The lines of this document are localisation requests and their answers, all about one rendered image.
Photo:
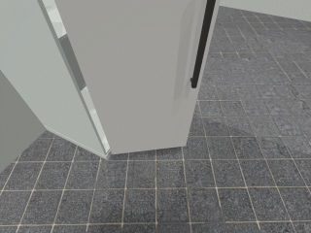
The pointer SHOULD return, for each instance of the handle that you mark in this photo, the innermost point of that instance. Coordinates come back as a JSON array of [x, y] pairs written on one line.
[[209, 10]]

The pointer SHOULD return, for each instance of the fridge door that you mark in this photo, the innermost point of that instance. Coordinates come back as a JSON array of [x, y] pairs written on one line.
[[137, 58]]

